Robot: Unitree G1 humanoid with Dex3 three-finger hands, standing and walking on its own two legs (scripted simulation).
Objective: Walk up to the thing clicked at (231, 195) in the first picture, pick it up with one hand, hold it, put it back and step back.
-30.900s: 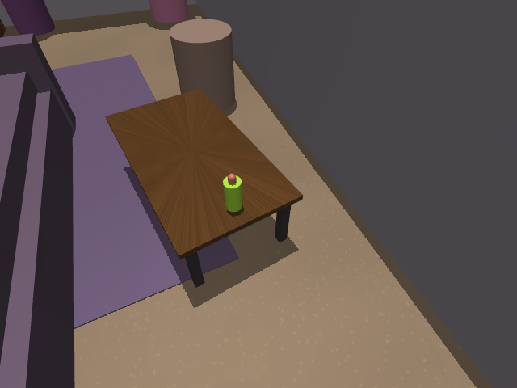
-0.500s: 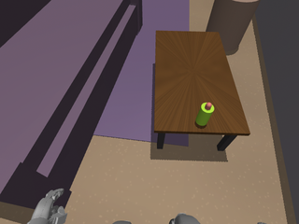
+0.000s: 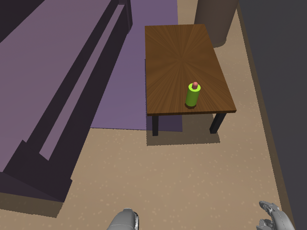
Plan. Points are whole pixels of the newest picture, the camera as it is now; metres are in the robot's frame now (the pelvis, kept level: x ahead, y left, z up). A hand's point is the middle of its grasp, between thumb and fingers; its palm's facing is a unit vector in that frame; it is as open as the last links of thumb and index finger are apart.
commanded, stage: step back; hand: right
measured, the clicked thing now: (193, 93) +0.85 -0.19 -0.34
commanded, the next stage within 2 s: stand in 1.92 s
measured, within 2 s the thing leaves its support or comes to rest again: neither
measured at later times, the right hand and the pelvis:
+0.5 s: hand out of the picture -0.03 -0.28 -0.12, palm faces -0.15 +0.89 -0.44, open 7.4 cm; pelvis -0.14 -0.02 +0.01, yaw +6 degrees
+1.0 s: hand out of the picture -0.18 -0.33 -0.16, palm faces -0.19 +0.91 -0.36, open 7.4 cm; pelvis -0.28 -0.07 +0.00, yaw +8 degrees
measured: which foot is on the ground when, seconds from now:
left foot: down 0.00-0.00, up 0.02-0.30, down 0.32-0.72, up 0.74-1.00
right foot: down 0.00-0.34, up 0.36-0.66, down 0.68-1.00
